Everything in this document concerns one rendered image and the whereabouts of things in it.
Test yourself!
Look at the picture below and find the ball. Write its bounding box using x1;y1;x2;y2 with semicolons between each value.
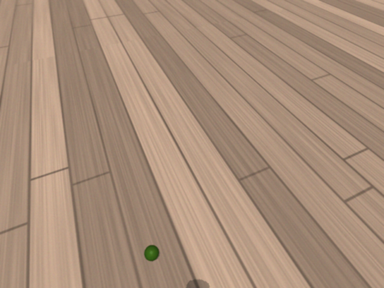
144;245;159;261

